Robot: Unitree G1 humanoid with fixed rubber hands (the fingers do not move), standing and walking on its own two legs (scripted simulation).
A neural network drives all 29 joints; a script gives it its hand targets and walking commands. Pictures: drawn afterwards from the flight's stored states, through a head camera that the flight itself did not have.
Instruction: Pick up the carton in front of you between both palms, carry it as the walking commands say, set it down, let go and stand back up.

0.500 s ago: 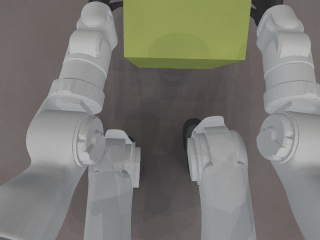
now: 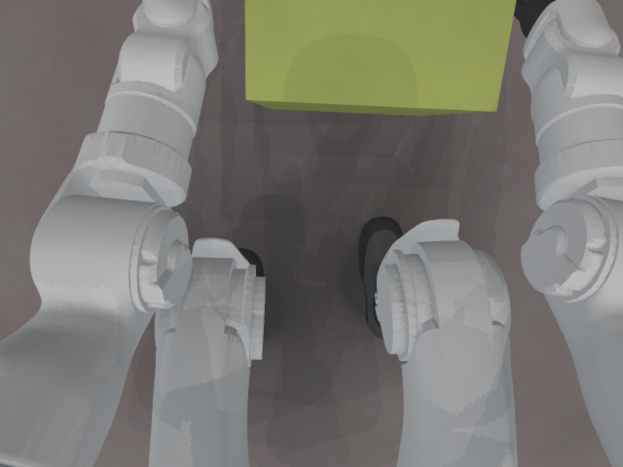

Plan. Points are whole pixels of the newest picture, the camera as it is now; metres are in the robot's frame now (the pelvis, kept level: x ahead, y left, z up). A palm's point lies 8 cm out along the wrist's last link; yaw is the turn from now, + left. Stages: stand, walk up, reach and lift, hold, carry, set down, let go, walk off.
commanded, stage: set down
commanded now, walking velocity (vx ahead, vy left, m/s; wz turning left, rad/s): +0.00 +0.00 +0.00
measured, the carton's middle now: (361, 12) +0.53 -0.11 -0.25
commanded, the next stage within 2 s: let go in 1.22 s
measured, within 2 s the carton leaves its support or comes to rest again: neither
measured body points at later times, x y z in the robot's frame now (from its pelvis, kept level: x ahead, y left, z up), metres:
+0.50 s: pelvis +0.00 -0.01 +0.05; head +0.35 -0.07 +0.32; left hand +0.59 +0.06 -0.08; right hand +0.53 -0.31 -0.08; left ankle +0.10 +0.12 -0.34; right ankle +0.13 -0.13 -0.34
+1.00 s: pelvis +0.02 -0.01 +0.17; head +0.35 -0.07 +0.48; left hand +0.59 +0.07 +0.06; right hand +0.53 -0.33 +0.07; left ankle +0.10 +0.12 -0.34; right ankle +0.13 -0.13 -0.34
